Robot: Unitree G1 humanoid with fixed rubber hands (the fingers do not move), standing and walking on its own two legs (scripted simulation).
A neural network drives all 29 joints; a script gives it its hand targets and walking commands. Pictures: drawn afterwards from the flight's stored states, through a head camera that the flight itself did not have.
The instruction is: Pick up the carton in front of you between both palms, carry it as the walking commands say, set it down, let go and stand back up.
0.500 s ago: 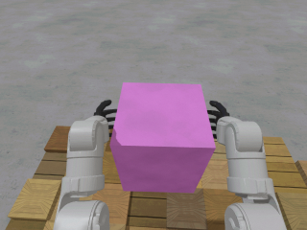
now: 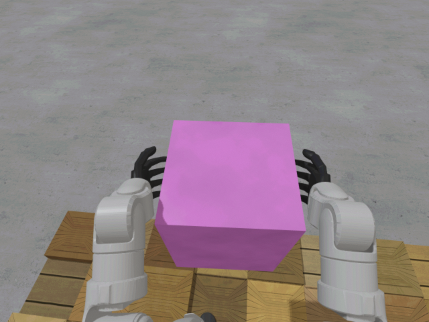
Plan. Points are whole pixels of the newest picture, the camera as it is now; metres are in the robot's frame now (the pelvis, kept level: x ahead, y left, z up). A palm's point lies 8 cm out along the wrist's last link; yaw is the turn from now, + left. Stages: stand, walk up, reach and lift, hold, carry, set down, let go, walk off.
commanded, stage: carry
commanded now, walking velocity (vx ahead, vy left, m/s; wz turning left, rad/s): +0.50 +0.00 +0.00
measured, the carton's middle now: (227, 202) +0.36 +0.01 +0.03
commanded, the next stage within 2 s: none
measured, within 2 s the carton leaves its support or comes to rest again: neither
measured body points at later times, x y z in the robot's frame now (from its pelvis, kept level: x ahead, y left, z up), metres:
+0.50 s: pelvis +0.32 -0.03 +0.03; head +0.31 -0.04 +0.48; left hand +0.67 +0.13 +0.14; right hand +0.68 -0.17 +0.14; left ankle +0.17 +0.07 -0.68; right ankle +0.42 -0.12 -0.69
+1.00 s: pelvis +0.64 -0.01 +0.01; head +0.64 +0.00 +0.46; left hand +1.00 +0.15 +0.12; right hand +1.00 -0.15 +0.13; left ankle +0.74 +0.05 -0.71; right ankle +0.45 -0.12 -0.64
